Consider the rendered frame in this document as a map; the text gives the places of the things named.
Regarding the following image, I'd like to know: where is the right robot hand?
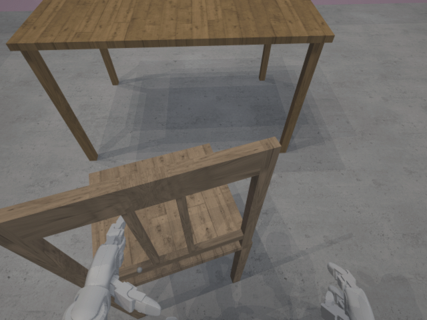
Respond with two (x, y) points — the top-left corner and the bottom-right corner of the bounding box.
(321, 262), (375, 320)

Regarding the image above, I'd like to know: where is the chair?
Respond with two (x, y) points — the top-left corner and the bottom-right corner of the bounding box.
(0, 137), (282, 319)

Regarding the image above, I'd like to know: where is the left robot forearm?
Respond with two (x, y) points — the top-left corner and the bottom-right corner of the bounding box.
(62, 285), (111, 320)

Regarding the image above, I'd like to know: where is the left robot hand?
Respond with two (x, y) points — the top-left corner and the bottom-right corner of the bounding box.
(84, 215), (161, 316)

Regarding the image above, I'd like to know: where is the table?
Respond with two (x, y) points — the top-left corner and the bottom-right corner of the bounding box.
(6, 0), (335, 161)

